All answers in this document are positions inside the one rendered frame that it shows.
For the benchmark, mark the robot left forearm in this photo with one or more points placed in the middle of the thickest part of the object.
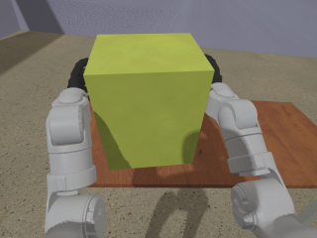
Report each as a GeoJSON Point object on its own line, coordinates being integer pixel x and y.
{"type": "Point", "coordinates": [69, 146]}

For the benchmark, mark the right robot hand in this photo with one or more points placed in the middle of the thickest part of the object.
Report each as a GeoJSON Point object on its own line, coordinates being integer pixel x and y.
{"type": "Point", "coordinates": [216, 77]}

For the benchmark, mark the robot left upper arm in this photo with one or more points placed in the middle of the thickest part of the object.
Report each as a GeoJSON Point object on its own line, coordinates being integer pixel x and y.
{"type": "Point", "coordinates": [77, 216]}

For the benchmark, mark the table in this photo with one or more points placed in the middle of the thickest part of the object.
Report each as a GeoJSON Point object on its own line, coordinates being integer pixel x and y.
{"type": "Point", "coordinates": [288, 134]}

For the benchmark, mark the carton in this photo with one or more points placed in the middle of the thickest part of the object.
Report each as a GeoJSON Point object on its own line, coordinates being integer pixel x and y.
{"type": "Point", "coordinates": [148, 93]}

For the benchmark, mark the left robot hand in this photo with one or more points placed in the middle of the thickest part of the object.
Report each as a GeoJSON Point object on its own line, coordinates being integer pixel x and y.
{"type": "Point", "coordinates": [76, 77]}

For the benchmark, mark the robot right upper arm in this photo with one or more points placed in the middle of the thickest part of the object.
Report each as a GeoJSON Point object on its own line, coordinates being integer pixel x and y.
{"type": "Point", "coordinates": [264, 207]}

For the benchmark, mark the robot right forearm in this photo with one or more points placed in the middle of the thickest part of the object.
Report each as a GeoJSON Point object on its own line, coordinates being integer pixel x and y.
{"type": "Point", "coordinates": [242, 134]}

